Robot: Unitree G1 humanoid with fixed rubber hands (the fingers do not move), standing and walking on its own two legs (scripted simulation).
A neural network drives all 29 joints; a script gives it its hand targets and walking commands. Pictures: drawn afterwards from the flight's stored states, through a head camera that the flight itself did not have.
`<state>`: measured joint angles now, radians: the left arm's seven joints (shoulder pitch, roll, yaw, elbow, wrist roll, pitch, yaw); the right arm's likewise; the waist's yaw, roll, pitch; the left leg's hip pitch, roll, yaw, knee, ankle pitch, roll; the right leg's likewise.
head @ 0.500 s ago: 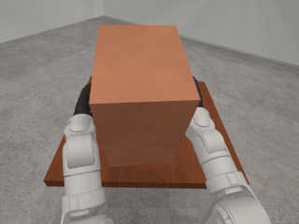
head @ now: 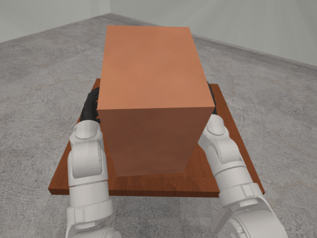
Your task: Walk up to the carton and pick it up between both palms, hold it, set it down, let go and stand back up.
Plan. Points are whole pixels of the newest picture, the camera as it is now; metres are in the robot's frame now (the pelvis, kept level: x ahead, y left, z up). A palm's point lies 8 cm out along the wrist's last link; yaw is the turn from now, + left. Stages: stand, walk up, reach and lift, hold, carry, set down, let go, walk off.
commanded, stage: hold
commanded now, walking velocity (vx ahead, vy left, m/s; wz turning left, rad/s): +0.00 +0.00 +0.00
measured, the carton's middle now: (149, 108) +0.38 +0.00 +0.17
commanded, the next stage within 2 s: none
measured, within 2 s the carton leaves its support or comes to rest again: neither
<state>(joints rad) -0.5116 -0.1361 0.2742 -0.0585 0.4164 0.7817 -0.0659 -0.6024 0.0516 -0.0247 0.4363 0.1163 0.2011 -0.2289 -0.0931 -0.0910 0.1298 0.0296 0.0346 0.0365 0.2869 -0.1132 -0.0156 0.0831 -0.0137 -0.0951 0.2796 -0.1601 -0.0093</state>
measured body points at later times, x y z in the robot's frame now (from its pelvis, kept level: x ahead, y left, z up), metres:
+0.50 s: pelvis +0.00 +0.00 +0.00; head -0.03 +0.03 +0.45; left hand +0.36 +0.14 +0.17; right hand +0.37 -0.13 +0.18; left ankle +0.04 +0.13 -0.75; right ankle +0.01 -0.11 -0.75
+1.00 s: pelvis +0.00 +0.00 +0.00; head -0.03 +0.03 +0.45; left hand +0.36 +0.14 +0.17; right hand +0.37 -0.13 +0.18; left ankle +0.04 +0.13 -0.75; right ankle +0.01 -0.11 -0.75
